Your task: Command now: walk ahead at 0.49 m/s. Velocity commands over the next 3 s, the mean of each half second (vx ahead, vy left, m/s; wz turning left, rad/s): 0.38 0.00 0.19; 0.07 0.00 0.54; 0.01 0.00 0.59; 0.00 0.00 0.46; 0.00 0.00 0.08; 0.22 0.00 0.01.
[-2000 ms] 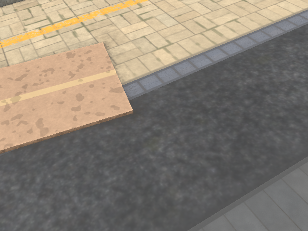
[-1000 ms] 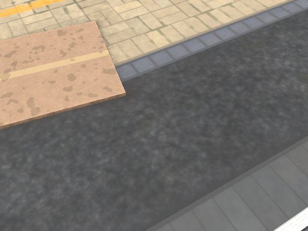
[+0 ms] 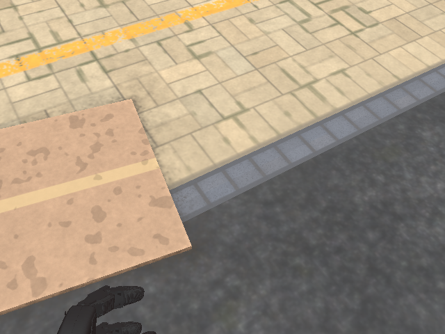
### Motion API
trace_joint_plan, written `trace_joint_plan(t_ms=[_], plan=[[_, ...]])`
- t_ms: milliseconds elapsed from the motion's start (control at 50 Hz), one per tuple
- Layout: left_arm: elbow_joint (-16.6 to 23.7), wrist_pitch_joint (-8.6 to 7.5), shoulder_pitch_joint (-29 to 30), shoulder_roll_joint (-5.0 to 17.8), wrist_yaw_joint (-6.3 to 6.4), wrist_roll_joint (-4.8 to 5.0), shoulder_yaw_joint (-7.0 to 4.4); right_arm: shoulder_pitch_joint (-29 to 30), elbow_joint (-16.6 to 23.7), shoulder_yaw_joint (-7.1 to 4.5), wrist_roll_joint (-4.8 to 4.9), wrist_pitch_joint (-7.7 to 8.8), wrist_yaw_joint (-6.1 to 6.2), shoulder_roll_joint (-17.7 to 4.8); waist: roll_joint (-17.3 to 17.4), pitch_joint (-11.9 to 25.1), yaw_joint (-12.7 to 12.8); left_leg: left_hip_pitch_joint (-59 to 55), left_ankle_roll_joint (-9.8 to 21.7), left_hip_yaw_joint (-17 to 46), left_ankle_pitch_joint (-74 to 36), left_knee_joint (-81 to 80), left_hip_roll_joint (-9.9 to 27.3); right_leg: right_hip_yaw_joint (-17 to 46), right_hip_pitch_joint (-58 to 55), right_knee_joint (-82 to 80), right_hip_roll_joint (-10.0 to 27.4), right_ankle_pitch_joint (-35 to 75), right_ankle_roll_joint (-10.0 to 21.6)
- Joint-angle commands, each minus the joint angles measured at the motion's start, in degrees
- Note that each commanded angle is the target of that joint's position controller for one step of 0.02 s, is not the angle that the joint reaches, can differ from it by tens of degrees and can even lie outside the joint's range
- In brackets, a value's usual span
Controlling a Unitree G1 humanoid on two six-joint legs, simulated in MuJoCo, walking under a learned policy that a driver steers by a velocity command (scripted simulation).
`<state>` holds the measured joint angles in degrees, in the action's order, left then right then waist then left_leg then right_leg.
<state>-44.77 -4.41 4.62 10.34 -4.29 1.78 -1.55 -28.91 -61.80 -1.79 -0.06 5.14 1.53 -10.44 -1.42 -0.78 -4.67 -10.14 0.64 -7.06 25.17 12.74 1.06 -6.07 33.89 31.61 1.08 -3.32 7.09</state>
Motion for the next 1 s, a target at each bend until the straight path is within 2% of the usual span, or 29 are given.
trace_joint_plan(t_ms=[20, 40, 60, 80, 100, 120, 140, 160, 200, 260, 320, 360, 400, 440, 480, 500, 520, 540, 560, 580, 600, 620, 660, 720, 780, 840, 920, 960, 1000], plan=[[0.2, -1.31, -11.9, 8.9, 0.34, -0.29, -3.69, 1.1, 2.8, -2.10, 0.18, -0.22, 0.03, -11.0, 11.6, 5.6, 12.1, 5.1, 6.3, 3.3, -75.8, 25.7, 12.1, -1.7, -21.5, -5.1, -4.1, 1.1, 4.9], [-2.5, -0.77, -24.1, 13.1, 1.46, -1.37, -5.05, 4.1, 5.3, -1.60, -0.04, 0.39, -0.31, -10.3, 8.2, 14.2, 16.3, 22.5, 5.4, 3.2, -57.3, 41.9, 9.5, 9.3, -43.8, -1.1, 5.8, 0.8, 8.0], [-3.0, -0.79, -27.8, 16.8, 1.97, -3.17, -5.62, -1.9, 6.8, 1.08, 0.33, 2.03, -1.54, -0.6, -9.8, 24.1, 11.0, 45.9, 1.8, 6.8, -7.0, 65.0, -2.8, 40.9, -63.9, -6.6, 22.9, -6.8, 19.1], [-3.1, -0.66, -26.6, 11.3, 2.59, -3.15, -4.25, 3.1, 7.1, -0.13, 1.74, 4.22, -2.00, -5.8, -9.9, 25.3, 12.5, 49.9, 3.3, 16.9, 3.5, 73.9, -3.2, 47.4, -60.6, -13.7, 22.6, -3.0, 17.7], [-2.4, -0.90, -21.5, 7.4, 2.69, -2.58, -3.09, 9.4, 9.6, -1.24, 3.37, 4.86, -2.02, -9.3, -8.6, 16.2, 11.4, 53.2, 4.1, 16.1, -0.4, 74.3, 0.5, 34.3, -52.2, -14.1, 19.6, 4.0, 14.1], [-2.1, -1.38, -18.2, 5.1, 2.28, -2.34, -2.23, 12.7, 10.7, -1.05, 3.12, 4.77, -1.60, -9.0, -1.7, 12.6, 8.9, 51.7, 4.3, 14.2, -3.8, 71.3, 3.2, 26.3, -43.8, -15.2, 17.5, 9.4, 11.6], [-2.5, -1.70, -16.4, 3.5, 1.92, -2.10, -1.67, 13.6, 11.0, -1.47, 2.46, 4.16, -1.30, -8.1, 1.6, 8.5, 6.6, 50.5, 3.8, 12.8, -6.6, 67.5, 4.9, 21.1, -36.3, -17.0, 14.9, 10.5, 9.7], [-2.9, -1.99, -15.7, 2.8, 2.02, -2.32, -1.25, 12.1, 11.2, -1.68, 2.02, 3.10, -1.32, -7.3, 1.0, 6.8, 4.4, 47.8, 3.7, 12.8, -8.5, 64.8, 6.6, 17.7, -31.3, -18.9, 12.9, 8.9, 8.5], [-4.0, -2.36, -16.3, 4.2, 2.28, -2.38, -1.52, 10.2, 11.1, -1.31, 2.16, 1.32, -1.35, -4.5, -0.5, 3.7, 2.4, 47.7, 3.1, 12.3, -9.3, 62.0, 7.7, 14.6, -25.7, -22.2, 12.6, 6.2, 8.0], [-5.0, -3.07, -16.5, 7.1, 2.94, -3.26, -1.94, 15.3, 13.5, -1.28, 1.43, -0.07, -0.82, -4.8, -0.2, -1.3, 1.7, 49.9, 0.7, 12.3, -14.4, 53.6, 7.7, 7.3, -18.5, -23.9, 12.0, 17.5, 6.8], [-4.8, -2.80, -16.8, 9.2, 4.45, -2.89, -2.18, 21.1, 15.5, -0.71, 0.38, 0.43, -1.46, -4.2, -1.7, -0.5, 3.2, 44.1, 0.4, 8.1, -26.8, 35.5, 5.0, -1.3, -17.1, -21.9, 7.9, 24.8, 3.4], [-5.2, -2.45, -19.4, 10.9, 5.17, -2.29, -2.56, 25.8, 16.9, -0.64, 0.18, 0.56, -2.16, -4.6, -1.7, 0.8, 5.6, 42.8, 0.3, 5.9, -31.5, 27.9, 3.1, -1.8, -21.9, -20.2, 8.7, 24.8, 2.9], [-5.1, -1.46, -19.6, 11.9, 5.86, -1.52, -3.08, 27.7, 18.5, -1.06, 0.33, 0.32, -2.98, -6.1, -3.1, 1.8, 6.0, 44.2, 1.1, 6.0, -30.3, 24.1, 2.7, -1.4, -28.7, -16.8, 11.1, 24.9, 2.1], [-4.6, -0.19, -18.2, 12.4, 6.62, -0.95, -3.64, 26.5, 19.5, -2.00, 0.06, 0.02, -3.83, -8.1, -4.4, 3.3, 4.7, 43.2, 2.7, 5.3, -25.4, 22.5, 1.5, -1.4, -33.1, -11.0, 12.9, 28.4, 0.4], [-3.3, 1.06, -16.0, 12.6, 7.33, -0.61, -4.06, 18.0, 17.7, -3.97, -0.19, 0.05, -4.21, -11.3, -3.0, 7.0, 0.3, 32.9, 4.9, 2.9, -24.8, 17.1, -2.6, -3.0, -32.7, 2.2, 10.5, 30.8, -2.5], [-2.6, 1.30, -17.7, 11.9, 7.29, -1.21, -3.94, 13.0, 16.7, -5.49, -0.47, 0.02, -3.49, -15.0, 1.7, 9.8, -1.1, 23.5, 6.7, 6.5, -39.5, 14.6, -1.7, -4.2, -27.8, 15.0, 6.0, 21.4, -5.7], [-0.5, 1.16, -20.3, 6.5, 6.82, -4.07, -2.29, 10.9, 17.2, -6.27, -1.07, -0.33, -2.40, -19.6, 14.5, 13.8, 2.0, 9.1, 11.5, 23.2, -67.4, 19.2, 10.4, -3.6, -11.1, 34.6, -0.1, -19.8, -9.0], [0.3, 0.48, -26.6, 4.4, 6.12, -2.90, -1.10, 11.5, 19.7, -5.84, -1.75, -0.12, -2.69, -20.7, 18.8, 25.2, 4.6, -4.3, 24.6, 46.6, -68.9, 15.0, 21.8, 7.1, 2.7, 52.2, -7.4, -39.1, -10.5], [0.4, 0.18, -24.8, 8.7, 5.49, -2.05, -1.84, 13.6, 22.1, -5.51, -1.24, -0.64, -2.83, -17.6, 10.1, 27.4, 2.4, -2.0, 23.0, 44.6, -55.6, 12.5, 19.1, 13.8, 5.1, 56.0, -4.0, -33.9, -9.7], [1.9, 0.56, -19.9, 10.1, 5.61, -1.44, -2.08, 17.5, 23.4, -4.78, -0.34, -1.19, -2.52, -14.4, 5.0, 21.7, 2.5, 4.1, 19.8, 38.2, -43.6, 11.7, 16.2, 12.8, 7.8, 54.1, -2.1, -28.2, -9.2], [2.1, 1.33, -17.5, 9.9, 6.40, -2.04, -2.26, 19.8, 23.9, -4.27, 0.46, -1.85, -2.09, -12.5, -0.3, 16.4, 3.6, 12.3, 17.0, 34.3, -35.1, 10.0, 13.5, 12.3, 7.6, 49.7, 0.3, -23.9, -9.3], [3.4, 2.28, -16.1, 10.8, 7.20, -2.54, -2.73, 21.1, 24.3, -3.97, 0.72, -2.35, -1.72, -11.6, 0.6, 13.5, 4.7, 19.6, 15.9, 32.8, -29.1, 8.1, 11.8, 12.4, 5.3, 45.6, 1.5, -21.8, -9.3], [4.9, 3.75, -16.4, 10.2, 7.66, -2.72, -2.99, 22.0, 25.2, -4.02, -0.41, -3.05, -1.24, -11.7, 4.6, 10.5, 6.3, 28.4, 14.4, 30.7, -24.2, 5.7, 8.8, 11.4, 0.5, 40.4, 1.1, -20.3, -9.1], [5.8, 3.96, -16.4, 8.4, 8.30, -2.94, -2.69, 20.5, 26.5, -4.90, -0.59, -3.64, -0.26, -13.7, 6.1, 11.5, 6.1, 28.8, 13.4, 28.6, -26.8, 6.4, 6.8, 10.8, -0.3, 31.7, -0.3, -18.8, -10.1], [6.9, 4.33, -14.4, 8.3, 8.55, -2.79, -2.74, 20.4, 27.8, -5.19, 0.09, -4.77, 0.70, -14.1, 7.6, 12.0, 5.1, 28.0, 12.0, 30.4, -15.4, 6.0, 6.1, 12.1, -0.1, 26.3, -0.7, -15.8, -11.0], [8.1, 4.19, -12.6, 8.3, 8.29, -2.58, -2.88, 20.7, 28.8, -5.36, 0.12, -5.63, 1.09, -14.1, 9.6, 10.0, 4.2, 29.2, 10.8, 32.5, -6.8, 5.2, 5.2, 12.3, -1.3, 21.2, -1.3, -14.9, -11.2], [8.5, 3.08, -12.8, 8.6, 7.38, -1.85, -3.07, 19.8, 29.7, -5.49, -0.07, -6.50, 0.89, -14.0, 10.9, 9.1, 3.0, 27.6, 10.6, 35.9, -6.4, 5.9, 5.2, 12.0, -5.8, 12.7, -2.6, -17.2, -10.3], [8.3, 2.60, -14.3, 8.8, 6.66, -1.39, -3.37, 19.8, 30.1, -5.52, 0.22, -6.90, 0.67, -14.0, 11.5, 8.4, 3.5, 27.4, 10.1, 37.6, -7.1, 6.6, 4.8, 11.1, -9.8, 5.7, -3.5, -17.2, -9.0], [6.8, 2.32, -18.9, 9.9, 5.95, -1.30, -4.28, 20.4, 30.6, -5.36, 1.22, -7.38, 0.72, -13.4, 10.5, 7.5, 6.2, 31.9, 7.3, 35.9, -5.4, 9.6, 1.2, 10.0, -20.2, -7.4, -2.2, -10.5, -6.8]])
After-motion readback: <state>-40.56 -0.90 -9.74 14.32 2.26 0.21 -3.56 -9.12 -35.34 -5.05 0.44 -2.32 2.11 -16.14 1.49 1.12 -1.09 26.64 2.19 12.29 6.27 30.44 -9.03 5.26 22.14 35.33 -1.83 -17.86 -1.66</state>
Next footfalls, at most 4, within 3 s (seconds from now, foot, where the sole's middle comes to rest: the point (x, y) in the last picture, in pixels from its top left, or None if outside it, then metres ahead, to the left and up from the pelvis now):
0.04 right None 0.20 -0.12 -0.76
0.50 left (165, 332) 0.47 0.12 -0.76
1.02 right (241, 322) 0.49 -0.10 -0.76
1.44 left None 0.30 0.11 -0.76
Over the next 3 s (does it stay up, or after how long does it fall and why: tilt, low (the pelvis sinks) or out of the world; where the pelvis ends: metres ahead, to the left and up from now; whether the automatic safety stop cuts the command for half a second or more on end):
stays up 0.42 0.08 0.01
